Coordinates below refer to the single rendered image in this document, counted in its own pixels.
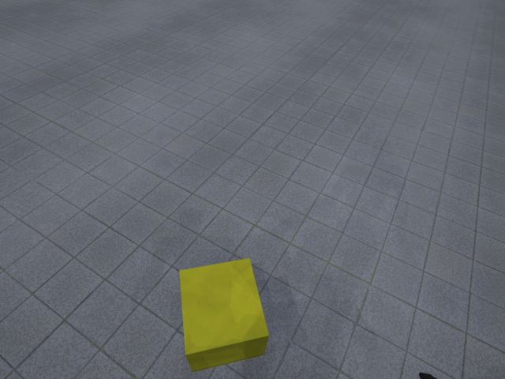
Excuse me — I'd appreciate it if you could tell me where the carton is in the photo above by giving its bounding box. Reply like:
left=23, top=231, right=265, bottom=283
left=179, top=258, right=269, bottom=372

